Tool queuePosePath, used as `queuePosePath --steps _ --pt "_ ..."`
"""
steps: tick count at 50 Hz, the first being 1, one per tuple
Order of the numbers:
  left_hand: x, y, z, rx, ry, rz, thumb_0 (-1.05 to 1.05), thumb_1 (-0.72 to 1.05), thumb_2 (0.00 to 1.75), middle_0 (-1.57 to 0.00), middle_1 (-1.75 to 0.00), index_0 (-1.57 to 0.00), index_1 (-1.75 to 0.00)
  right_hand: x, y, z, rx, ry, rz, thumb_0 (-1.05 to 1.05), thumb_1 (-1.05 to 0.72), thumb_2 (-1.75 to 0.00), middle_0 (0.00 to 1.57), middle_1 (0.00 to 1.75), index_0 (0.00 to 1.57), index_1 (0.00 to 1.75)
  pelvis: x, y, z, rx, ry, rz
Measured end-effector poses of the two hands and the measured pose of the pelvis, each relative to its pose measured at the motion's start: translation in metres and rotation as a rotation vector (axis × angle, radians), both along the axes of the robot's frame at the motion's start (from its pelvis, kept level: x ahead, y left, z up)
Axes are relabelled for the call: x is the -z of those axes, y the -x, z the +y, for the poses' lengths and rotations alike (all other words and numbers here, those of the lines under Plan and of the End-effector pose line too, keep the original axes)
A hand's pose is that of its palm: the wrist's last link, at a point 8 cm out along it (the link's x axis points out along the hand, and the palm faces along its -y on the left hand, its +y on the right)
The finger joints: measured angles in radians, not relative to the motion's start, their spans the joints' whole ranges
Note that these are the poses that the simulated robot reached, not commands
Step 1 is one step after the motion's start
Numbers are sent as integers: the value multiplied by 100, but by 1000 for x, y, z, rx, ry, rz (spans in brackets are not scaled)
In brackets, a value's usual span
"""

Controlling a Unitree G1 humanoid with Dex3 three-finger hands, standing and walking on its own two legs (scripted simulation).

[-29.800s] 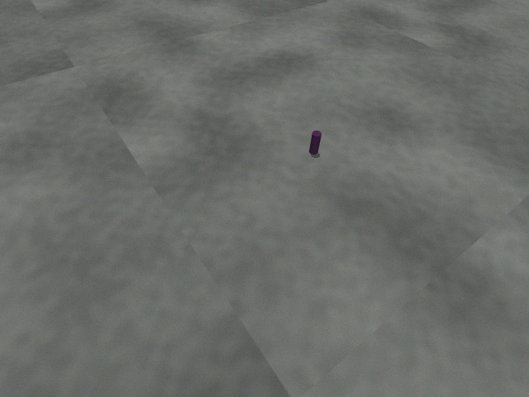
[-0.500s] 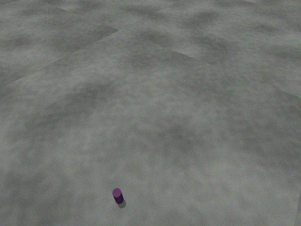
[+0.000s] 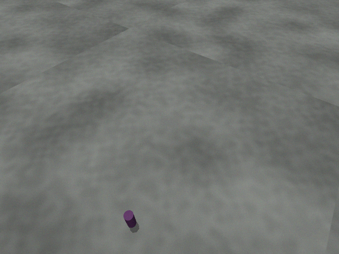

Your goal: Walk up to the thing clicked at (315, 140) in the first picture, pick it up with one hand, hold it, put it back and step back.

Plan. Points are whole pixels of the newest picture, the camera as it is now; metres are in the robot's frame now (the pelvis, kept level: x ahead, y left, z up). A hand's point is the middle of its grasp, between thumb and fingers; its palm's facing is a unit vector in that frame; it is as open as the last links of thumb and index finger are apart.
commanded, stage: stand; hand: left
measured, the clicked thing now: (130, 219) +0.40 +0.21 -0.71
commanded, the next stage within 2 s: step back in 0.78 s
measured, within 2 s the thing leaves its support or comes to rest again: neither
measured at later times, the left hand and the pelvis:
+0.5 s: hand out of the picture +0.09 +0.25 -0.16, palm faces -0.01 -0.94 -0.34, open 7.4 cm; pelvis +0.01 +0.00 +0.00, yaw +0 degrees
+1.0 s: hand out of the picture +0.08 +0.29 -0.17, palm faces -0.01 -0.92 -0.38, open 7.4 cm; pelvis -0.02 +0.02 -0.02, yaw +0 degrees
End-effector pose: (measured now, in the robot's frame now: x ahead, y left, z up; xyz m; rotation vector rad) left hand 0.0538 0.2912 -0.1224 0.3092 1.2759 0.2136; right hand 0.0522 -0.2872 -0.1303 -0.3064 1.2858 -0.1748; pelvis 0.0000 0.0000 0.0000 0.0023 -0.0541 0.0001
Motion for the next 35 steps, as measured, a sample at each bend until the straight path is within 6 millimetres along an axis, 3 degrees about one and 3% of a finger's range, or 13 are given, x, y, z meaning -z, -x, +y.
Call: queuePosePath --steps 17,35 --pt "-3 -21 0 7 -4 -22 0 90 90 -21 -30 -20 -30 -5 -23 -6 -3 11 -30 1 -90 -89 20 30 20 30 -1 -11 -2 1 2 10" --pt "-2 -27 2 13 3 -37 0 90 90 -20 -30 -20 -30 -9 -27 -6 1 19 -40 1 -90 -89 20 30 20 30 -2 -14 0 2 4 10"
